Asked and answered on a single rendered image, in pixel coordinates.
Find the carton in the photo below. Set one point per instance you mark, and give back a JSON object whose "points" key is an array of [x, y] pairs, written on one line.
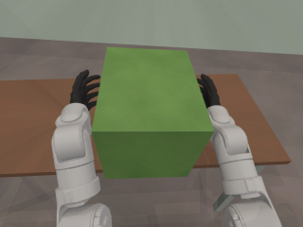
{"points": [[150, 120]]}

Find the table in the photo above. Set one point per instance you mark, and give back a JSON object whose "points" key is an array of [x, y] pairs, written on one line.
{"points": [[29, 109]]}

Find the right robot forearm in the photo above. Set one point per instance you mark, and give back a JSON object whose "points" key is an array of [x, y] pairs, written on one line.
{"points": [[240, 177]]}

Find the left robot forearm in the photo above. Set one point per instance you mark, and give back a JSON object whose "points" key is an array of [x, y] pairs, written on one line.
{"points": [[74, 159]]}

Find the robot left hand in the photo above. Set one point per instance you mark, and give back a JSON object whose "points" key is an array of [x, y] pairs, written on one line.
{"points": [[80, 90]]}

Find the robot right hand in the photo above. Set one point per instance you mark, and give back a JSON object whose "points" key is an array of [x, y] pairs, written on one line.
{"points": [[209, 91]]}

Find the left robot upper arm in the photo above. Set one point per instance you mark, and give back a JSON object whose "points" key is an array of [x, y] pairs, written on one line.
{"points": [[89, 215]]}

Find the right robot upper arm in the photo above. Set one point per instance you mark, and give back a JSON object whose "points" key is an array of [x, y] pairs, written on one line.
{"points": [[250, 214]]}

